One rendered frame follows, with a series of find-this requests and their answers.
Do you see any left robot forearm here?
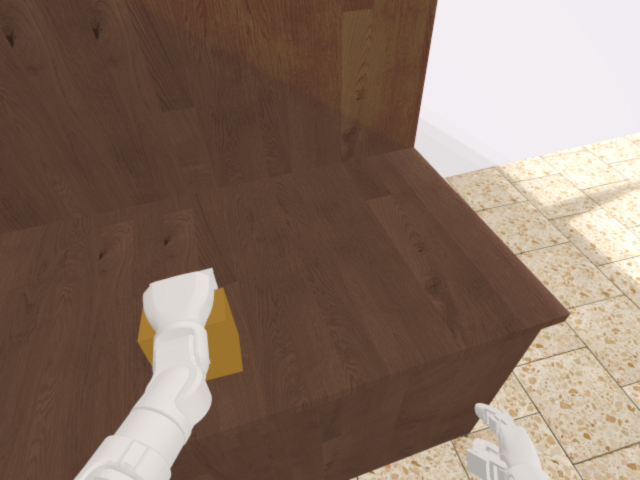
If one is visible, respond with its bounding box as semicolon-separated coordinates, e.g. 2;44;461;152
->
74;321;212;480

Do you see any robot right hand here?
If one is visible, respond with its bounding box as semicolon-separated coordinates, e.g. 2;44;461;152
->
466;403;542;480

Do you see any table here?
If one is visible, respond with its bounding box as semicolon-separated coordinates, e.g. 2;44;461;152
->
0;0;570;480

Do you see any sponge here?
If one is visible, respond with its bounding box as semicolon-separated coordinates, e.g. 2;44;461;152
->
137;288;243;381

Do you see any robot left hand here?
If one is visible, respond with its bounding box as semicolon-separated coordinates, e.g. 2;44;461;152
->
143;268;218;364

